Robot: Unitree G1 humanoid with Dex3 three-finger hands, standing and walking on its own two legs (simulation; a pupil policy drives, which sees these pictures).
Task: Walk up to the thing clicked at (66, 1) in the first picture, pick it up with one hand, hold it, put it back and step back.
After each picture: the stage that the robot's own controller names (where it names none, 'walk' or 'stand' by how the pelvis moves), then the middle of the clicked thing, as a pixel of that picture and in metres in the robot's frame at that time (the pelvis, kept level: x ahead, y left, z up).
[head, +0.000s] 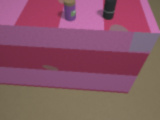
stand; (69, 9) +0.83 +0.08 -0.02
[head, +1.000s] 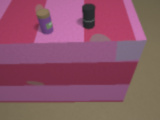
walk; (45, 21) +0.71 +0.22 +0.00
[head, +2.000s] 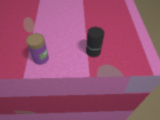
stand; (38, 49) +0.47 +0.19 +0.01
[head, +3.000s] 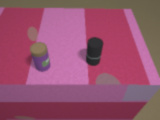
stand; (40, 57) +0.47 +0.18 -0.02
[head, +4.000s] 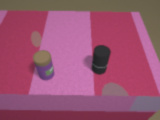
stand; (44, 65) +0.43 +0.16 -0.02
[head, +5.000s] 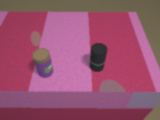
stand; (43, 63) +0.45 +0.17 -0.02
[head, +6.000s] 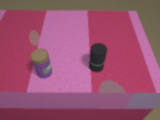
stand; (42, 64) +0.44 +0.18 -0.02
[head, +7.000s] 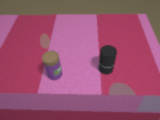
rise first; (52, 66) +0.43 +0.16 -0.02
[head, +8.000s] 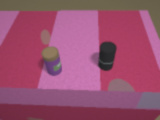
go down; (52, 61) +0.45 +0.16 -0.01
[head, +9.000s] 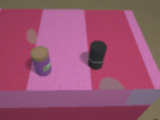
go down; (41, 61) +0.45 +0.15 -0.01
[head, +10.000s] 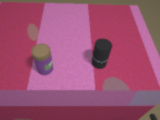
go down; (43, 60) +0.44 +0.15 +0.00
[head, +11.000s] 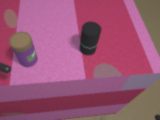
close in; (24, 50) +0.44 +0.17 +0.02
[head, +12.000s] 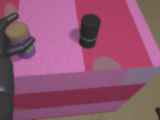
close; (22, 41) +0.47 +0.18 +0.04
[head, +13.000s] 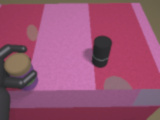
lift; (23, 73) +0.33 +0.19 +0.09
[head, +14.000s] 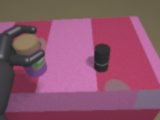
lift; (31, 56) +0.34 +0.16 +0.18
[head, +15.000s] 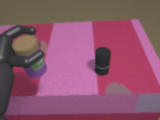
hold; (31, 57) +0.33 +0.16 +0.18
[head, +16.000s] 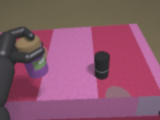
crouch; (33, 57) +0.34 +0.15 +0.19
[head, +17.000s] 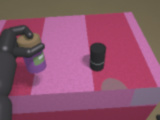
crouch; (32, 53) +0.39 +0.16 +0.13
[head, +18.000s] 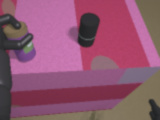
lower; (21, 42) +0.46 +0.17 +0.04
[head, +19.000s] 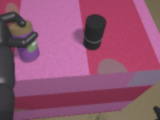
lower; (25, 41) +0.46 +0.16 +0.05
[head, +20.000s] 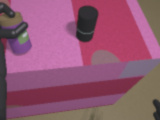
lower; (16, 33) +0.48 +0.17 +0.06
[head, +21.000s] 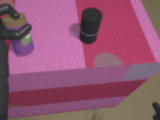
lower; (19, 34) +0.48 +0.17 +0.06
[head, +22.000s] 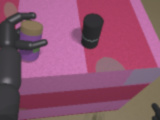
open; (30, 41) +0.46 +0.14 +0.05
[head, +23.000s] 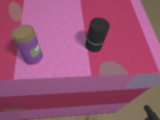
sink last; (28, 45) +0.44 +0.16 +0.04
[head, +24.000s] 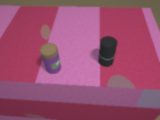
sink last; (51, 59) +0.44 +0.16 +0.01
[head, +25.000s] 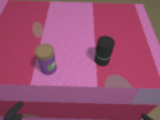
stand; (46, 60) +0.43 +0.16 +0.00
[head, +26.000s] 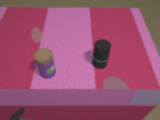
stand; (45, 64) +0.43 +0.16 -0.01
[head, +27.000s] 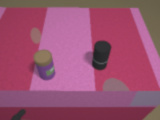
stand; (45, 65) +0.42 +0.16 -0.01
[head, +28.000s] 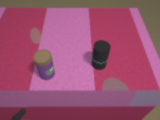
stand; (44, 65) +0.42 +0.16 -0.01
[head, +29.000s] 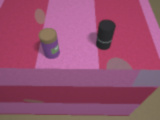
walk; (50, 44) +0.49 +0.14 +0.00
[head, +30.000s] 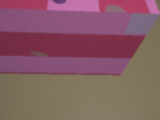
walk; out of the picture +0.78 +0.13 +0.01
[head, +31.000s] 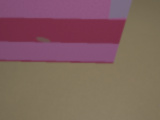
stand; out of the picture +1.10 +0.20 +0.00
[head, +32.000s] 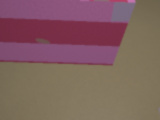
stand; out of the picture +1.06 +0.16 -0.01
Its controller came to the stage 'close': yes
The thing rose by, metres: 0.21
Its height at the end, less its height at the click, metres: +0.00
